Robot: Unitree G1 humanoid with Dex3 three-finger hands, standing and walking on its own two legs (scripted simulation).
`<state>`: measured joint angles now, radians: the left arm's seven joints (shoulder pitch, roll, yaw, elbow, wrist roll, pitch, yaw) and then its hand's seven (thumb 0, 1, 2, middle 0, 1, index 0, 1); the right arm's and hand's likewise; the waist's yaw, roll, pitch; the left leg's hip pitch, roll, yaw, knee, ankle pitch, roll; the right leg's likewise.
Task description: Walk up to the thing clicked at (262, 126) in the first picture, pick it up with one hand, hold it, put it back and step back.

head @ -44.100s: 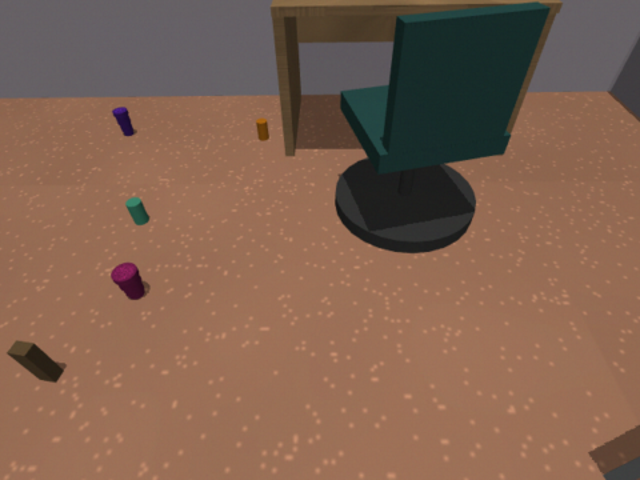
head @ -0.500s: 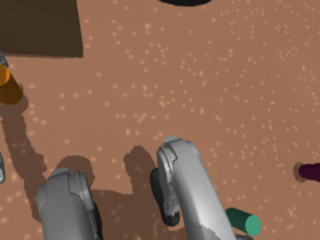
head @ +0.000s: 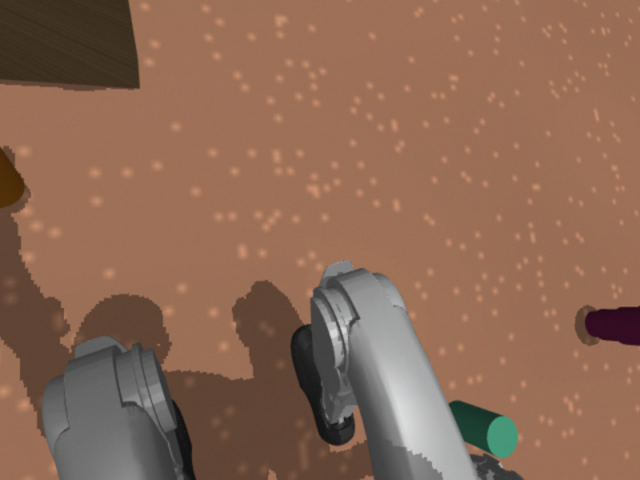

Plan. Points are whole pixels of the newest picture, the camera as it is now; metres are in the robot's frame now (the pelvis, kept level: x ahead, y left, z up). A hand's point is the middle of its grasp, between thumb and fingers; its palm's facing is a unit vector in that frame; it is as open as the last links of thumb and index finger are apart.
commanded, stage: lower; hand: left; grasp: from above
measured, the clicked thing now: out of the picture +0.54 +0.28 -0.25
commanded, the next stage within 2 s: rest in 0.06 s
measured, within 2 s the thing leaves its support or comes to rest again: rests again in 0.40 s
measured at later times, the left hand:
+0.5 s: hand out of the picture +0.53 +0.29 -0.22, palm faces -0.45 -0.08 -0.89, open 8.8 cm
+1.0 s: hand out of the picture +0.53 +0.29 -0.22, palm faces -0.45 -0.06 -0.89, open 9.8 cm
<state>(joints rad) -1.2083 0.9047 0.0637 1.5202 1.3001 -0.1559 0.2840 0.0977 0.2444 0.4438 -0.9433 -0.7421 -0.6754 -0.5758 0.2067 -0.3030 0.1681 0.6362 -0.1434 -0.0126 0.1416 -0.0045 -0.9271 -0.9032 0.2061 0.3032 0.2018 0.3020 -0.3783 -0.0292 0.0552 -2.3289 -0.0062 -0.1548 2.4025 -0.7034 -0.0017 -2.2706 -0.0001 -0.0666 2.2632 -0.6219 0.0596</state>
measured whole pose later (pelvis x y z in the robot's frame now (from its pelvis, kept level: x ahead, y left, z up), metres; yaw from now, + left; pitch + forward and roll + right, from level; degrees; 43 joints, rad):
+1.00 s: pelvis -0.01 +0.01 -0.02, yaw -4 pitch +31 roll -14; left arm -1.25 1.05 0.04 1.66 1.32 -0.16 0.40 0.04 0.08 0.58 -0.61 -0.79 -0.58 -0.70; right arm 0.19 -0.33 0.29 0.61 -0.19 -0.09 0.14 0.00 -0.91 -0.90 0.21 0.30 0.20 0.30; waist -0.44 -0.08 0.14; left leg -2.37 0.00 -0.21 2.49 -0.70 0.01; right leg -2.28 0.02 -0.12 2.30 -0.59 0.06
